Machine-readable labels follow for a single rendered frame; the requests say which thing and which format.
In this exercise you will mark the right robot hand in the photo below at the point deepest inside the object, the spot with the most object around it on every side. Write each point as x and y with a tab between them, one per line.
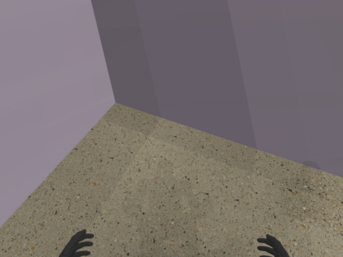
277	250

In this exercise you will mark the left robot hand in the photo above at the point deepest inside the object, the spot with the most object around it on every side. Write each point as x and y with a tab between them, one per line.
73	245

